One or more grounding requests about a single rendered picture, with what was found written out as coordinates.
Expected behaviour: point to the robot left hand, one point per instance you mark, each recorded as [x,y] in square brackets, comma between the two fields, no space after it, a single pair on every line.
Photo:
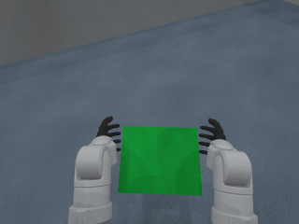
[104,128]

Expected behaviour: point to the carton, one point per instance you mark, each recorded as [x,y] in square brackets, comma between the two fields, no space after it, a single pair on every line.
[160,160]

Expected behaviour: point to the robot right hand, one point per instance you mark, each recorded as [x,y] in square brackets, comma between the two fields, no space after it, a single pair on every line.
[217,131]

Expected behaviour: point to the right robot forearm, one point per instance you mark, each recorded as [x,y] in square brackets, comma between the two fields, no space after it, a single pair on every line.
[232,184]

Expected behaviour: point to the left robot forearm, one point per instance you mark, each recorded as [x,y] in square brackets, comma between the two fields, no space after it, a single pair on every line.
[92,179]

